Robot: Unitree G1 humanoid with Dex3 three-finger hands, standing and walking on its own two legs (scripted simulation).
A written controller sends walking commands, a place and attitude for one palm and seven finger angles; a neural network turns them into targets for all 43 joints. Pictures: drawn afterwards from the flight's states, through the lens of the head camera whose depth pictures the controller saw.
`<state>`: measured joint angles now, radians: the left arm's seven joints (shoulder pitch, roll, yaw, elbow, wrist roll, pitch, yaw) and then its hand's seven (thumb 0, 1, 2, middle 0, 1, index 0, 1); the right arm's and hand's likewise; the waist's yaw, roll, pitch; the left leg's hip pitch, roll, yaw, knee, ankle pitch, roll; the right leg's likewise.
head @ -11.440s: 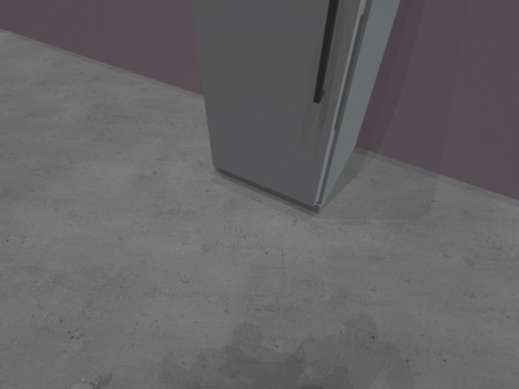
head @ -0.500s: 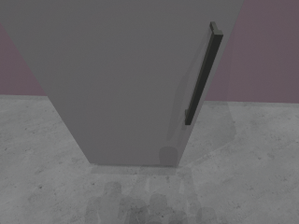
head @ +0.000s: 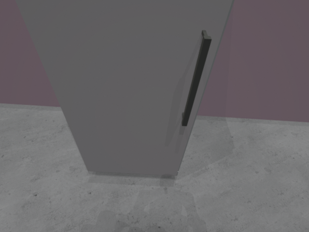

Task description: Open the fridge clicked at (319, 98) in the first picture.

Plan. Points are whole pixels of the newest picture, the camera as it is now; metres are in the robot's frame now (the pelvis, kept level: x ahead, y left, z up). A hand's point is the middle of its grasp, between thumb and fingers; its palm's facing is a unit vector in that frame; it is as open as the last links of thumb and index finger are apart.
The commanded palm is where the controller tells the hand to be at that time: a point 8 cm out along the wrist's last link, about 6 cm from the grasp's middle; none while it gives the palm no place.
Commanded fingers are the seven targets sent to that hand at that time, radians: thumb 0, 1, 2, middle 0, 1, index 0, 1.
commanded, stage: come to a stop and stand still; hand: right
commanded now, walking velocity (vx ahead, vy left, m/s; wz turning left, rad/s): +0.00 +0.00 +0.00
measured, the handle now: (192, 85) +0.57 -0.10 +0.08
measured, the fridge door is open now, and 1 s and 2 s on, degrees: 0 0 0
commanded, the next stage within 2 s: look again from close up in 1.00 s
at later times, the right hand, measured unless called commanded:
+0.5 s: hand out of the picture +0.05 -0.19 -0.17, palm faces +0.00 +0.97 -0.24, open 7.4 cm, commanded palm none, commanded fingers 0.00 -0.90 -0.90 0.20 0.30 0.20 0.30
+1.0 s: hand out of the picture +0.10 -0.20 -0.16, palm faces +0.01 +0.96 -0.29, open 7.4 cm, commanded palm none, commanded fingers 0.00 -0.90 -0.90 0.20 0.30 0.20 0.30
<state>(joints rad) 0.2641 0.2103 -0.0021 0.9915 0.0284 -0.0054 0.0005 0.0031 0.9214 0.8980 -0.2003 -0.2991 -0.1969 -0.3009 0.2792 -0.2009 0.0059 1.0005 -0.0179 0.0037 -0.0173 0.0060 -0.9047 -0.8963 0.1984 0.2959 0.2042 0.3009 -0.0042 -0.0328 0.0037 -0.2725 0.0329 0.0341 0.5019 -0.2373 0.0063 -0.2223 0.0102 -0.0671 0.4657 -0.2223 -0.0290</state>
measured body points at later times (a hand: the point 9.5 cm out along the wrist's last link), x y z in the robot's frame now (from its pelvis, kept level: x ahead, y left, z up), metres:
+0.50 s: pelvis +0.02 +0.01 +0.00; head +0.03 +0.02 +0.45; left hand +0.04 +0.25 -0.16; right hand +0.05 -0.24 -0.15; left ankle +0.04 +0.12 -0.74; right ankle +0.02 -0.10 -0.74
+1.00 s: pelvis +0.05 +0.02 +0.00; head +0.07 +0.03 +0.45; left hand +0.11 +0.29 -0.15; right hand +0.10 -0.25 -0.14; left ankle +0.04 +0.12 -0.74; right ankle +0.02 -0.10 -0.74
